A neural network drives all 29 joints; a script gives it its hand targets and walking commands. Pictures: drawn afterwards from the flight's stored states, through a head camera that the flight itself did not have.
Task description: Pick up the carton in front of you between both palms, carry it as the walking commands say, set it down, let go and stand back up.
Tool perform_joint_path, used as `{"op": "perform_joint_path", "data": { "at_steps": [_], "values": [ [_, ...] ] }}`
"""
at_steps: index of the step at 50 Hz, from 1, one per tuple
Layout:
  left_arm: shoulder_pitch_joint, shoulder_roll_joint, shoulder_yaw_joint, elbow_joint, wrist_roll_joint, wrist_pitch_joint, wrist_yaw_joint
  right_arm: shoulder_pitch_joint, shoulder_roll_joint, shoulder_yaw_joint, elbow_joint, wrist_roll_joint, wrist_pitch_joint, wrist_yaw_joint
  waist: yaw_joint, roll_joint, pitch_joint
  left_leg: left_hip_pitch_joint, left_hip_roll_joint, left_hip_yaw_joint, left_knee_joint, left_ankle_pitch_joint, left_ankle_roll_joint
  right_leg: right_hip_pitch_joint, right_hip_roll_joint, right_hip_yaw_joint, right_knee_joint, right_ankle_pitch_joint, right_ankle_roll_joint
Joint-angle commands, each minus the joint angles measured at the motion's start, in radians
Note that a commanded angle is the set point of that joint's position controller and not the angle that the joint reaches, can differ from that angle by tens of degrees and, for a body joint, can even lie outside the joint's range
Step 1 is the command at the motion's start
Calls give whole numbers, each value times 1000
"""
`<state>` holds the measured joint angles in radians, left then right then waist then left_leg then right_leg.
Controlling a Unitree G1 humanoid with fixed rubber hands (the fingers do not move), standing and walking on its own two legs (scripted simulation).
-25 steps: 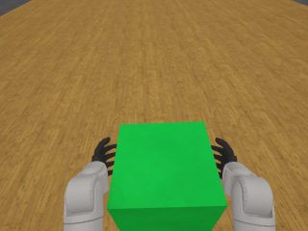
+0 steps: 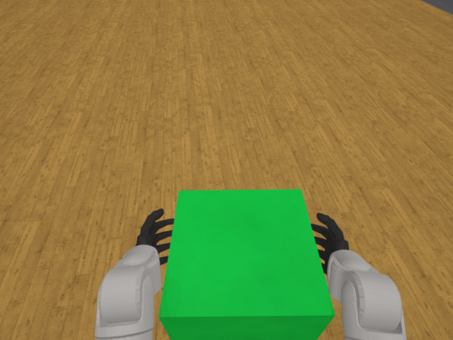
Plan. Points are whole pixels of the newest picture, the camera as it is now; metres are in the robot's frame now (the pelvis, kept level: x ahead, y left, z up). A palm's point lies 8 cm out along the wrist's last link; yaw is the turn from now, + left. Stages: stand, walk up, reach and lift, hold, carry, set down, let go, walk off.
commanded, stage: carry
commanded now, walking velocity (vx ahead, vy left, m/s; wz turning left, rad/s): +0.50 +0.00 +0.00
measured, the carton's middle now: (240, 279) +0.25 +0.00 -0.01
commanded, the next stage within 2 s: none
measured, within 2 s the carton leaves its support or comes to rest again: neither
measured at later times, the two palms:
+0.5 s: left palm (184, 130) +0.55 +0.12 +0.08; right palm (313, 133) +0.56 -0.18 +0.07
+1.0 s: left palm (180, 111) +0.64 +0.14 +0.07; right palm (296, 114) +0.64 -0.16 +0.07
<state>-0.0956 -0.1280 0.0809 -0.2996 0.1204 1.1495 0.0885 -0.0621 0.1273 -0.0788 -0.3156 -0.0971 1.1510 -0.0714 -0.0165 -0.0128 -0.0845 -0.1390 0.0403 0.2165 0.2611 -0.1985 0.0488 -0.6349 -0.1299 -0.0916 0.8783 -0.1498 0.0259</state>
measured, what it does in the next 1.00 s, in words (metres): walks ahead: right foot, then left foot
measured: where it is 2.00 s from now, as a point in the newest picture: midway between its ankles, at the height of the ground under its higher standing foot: (230, 337)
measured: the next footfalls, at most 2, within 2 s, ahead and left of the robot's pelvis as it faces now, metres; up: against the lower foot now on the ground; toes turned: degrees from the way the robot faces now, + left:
right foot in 0.20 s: +0.35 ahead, -0.13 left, +0.00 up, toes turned +0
left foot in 0.54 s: +0.38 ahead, +0.09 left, +0.00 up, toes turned -7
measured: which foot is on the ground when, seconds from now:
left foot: down 0.00-0.20, up 0.22-0.52, down 0.54-1.00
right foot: up 0.00-0.18, down 0.20-1.00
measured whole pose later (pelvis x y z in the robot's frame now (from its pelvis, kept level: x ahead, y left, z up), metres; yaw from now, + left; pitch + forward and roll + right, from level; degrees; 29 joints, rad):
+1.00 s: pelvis +0.37 -0.02 -0.02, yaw +1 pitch +4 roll +0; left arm -0.17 -0.14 0.12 -0.30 0.13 1.21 0.08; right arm -0.15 0.13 -0.10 -0.32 -0.11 1.22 -0.07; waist 0.00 -0.01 -0.13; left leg -0.28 0.07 0.18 0.55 -0.33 0.00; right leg -0.23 -0.07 -0.19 0.54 -0.37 0.01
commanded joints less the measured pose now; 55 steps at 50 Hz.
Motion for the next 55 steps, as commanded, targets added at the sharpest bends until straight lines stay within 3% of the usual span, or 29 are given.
{"op": "perform_joint_path", "data": {
  "at_steps": [1,5,7,9,10,11,12,13,14,15,16,17,18,20,22,25,27,28,30,33,38,47,55],
  "values": [
    [-415,-965,-743,-92,-390,-9,-240,-460,913,707,-117,398,-9,270,0,145,-167,214,211,-125,-110,250,69,-49,13,-51,-164,86,9],
    [-429,-887,-729,-144,-405,29,-236,-460,839,688,-155,388,22,249,-1,160,-93,212,202,-68,-99,378,54,30,46,-106,-329,167,-20],
    [-427,-847,-711,-144,-408,54,-237,-451,806,678,-154,377,43,239,-1,167,-91,238,194,-27,-23,564,24,115,72,-127,-390,217,-33],
    [-410,-821,-693,-126,-407,74,-240,-461,781,668,-154,371,64,233,21,157,-155,196,150,38,199,702,-31,362,144,-197,-483,259,-30],
    [-419,-811,-684,-121,-406,81,-243,-469,768,664,-151,371,73,232,31,114,-192,97,117,38,346,615,-67,540,109,-170,-522,338,-26],
    [-432,-797,-671,-122,-405,91,-246,-487,758,663,-152,373,82,230,37,-35,-299,-71,81,10,572,231,-98,772,-105,46,-435,671,-58],
    [-435,-791,-649,-82,-399,90,-250,-505,783,682,-151,381,95,226,39,-251,-419,-372,-41,-64,859,-311,-124,1079,-325,368,-433,859,-240],
    [-386,-819,-643,-63,-409,86,-252,-478,777,671,-136,375,95,228,34,-228,-440,-373,-35,-168,954,-373,-101,954,-322,378,-512,786,-264],
    [-401,-862,-650,-72,-410,77,-254,-519,822,681,-139,379,88,231,31,-210,-412,-366,2,-204,933,-342,-77,877,-278,291,-529,750,-237],
    [-433,-906,-658,-83,-411,68,-257,-555,859,693,-142,383,78,233,29,-127,-392,-344,44,-221,855,-312,-60,803,-257,218,-544,710,-203],
    [-459,-941,-664,-91,-415,59,-260,-584,879,704,-154,390,68,234,24,-85,-359,-299,77,-227,716,-280,-57,720,-227,146,-570,650,-169],
    [-476,-957,-663,-97,-421,52,-260,-601,912,715,-160,397,62,233,22,-86,-351,-231,70,-202,589,-259,-60,654,-190,89,-592,566,-144],
    [-491,-962,-665,-113,-426,48,-261,-590,929,719,-161,396,55,230,20,-94,-352,-184,47,-172,505,-264,-65,626,-171,53,-604,525,-142],
    [-471,-953,-668,-126,-427,45,-264,-556,931,719,-169,386,47,221,24,-115,-370,-151,24,-135,380,-240,-72,638,-165,23,-599,476,-159],
    [-453,-929,-668,-138,-424,47,-266,-542,914,717,-181,376,46,214,28,-130,-381,-134,29,-106,315,-139,-75,638,-163,2,-576,465,-159],
    [-435,-900,-668,-108,-410,60,-268,-510,886,703,-150,360,62,218,18,-99,-340,-36,51,-67,139,133,-79,539,-114,-53,-516,310,-115],
    [-420,-885,-662,-57,-387,68,-270,-507,862,693,-117,358,78,229,20,-56,-305,43,132,-112,119,215,-79,440,-90,-45,-486,117,-69],
    [-439,-882,-663,-47,-387,75,-272,-520,859,685,-85,354,82,236,25,8,-272,0,173,-157,159,282,-68,430,-48,-47,-485,68,-42],
    [-487,-887,-670,-29,-395,85,-275,-527,873,669,-31,355,82,247,20,64,-208,-73,170,-149,180,321,-60,460,-52,-25,-462,148,-29],
    [-524,-893,-681,-26,-405,85,-271,-543,882,658,-9,365,77,249,19,60,-240,-52,157,-140,217,484,-52,487,-51,-24,-393,326,-21],
    [-529,-911,-683,-25,-412,79,-264,-552,894,655,-14,368,70,241,19,48,-302,1,152,-132,268,628,-46,503,-37,-28,-353,397,-11],
    [-511,-921,-684,-60,-417,70,-261,-553,901,673,-70,376,64,235,18,18,-332,12,141,-123,295,593,-44,528,-40,-25,-335,439,-9],
    [-506,-913,-682,-59,-411,72,-263,-553,891,677,-75,377,68,240,17,16,-288,-12,140,-125,272,455,-40,508,-46,-17,-359,333,-18]
  ]
}}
